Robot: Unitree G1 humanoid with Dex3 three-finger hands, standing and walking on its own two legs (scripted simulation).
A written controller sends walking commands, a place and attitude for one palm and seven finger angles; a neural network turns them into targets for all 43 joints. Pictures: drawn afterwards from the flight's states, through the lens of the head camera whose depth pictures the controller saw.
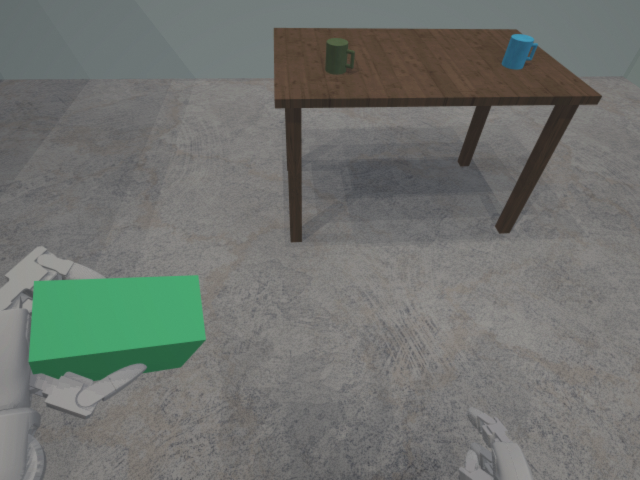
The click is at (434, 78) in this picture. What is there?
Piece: table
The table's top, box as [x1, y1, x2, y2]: [274, 28, 601, 107]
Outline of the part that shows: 274,28 275,107 596,104 601,96 537,46 532,59 529,61 526,60 521,69 515,70 504,67 501,64 501,61 510,36 514,33 521,33 516,29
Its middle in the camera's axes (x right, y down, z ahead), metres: +0.37 -0.68 +1.48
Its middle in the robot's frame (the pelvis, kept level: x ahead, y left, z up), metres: +1.57 -0.28 -0.10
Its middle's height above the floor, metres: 0.67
